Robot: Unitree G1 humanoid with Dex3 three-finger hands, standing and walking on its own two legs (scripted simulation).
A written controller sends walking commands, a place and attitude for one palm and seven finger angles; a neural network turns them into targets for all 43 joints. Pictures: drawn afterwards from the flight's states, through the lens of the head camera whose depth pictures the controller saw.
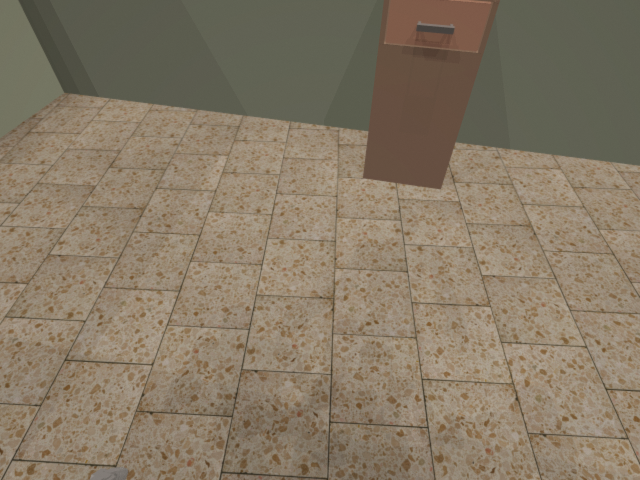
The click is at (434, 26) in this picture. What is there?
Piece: drawer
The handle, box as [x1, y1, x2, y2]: [416, 21, 454, 33]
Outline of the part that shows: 416,30 452,33 454,26 452,24 450,24 449,26 425,24 418,21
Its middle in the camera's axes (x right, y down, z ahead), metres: +0.41 -0.77 +1.40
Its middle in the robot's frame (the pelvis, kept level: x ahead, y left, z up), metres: +1.58 -0.33 -0.02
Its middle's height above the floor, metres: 0.75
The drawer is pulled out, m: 0.00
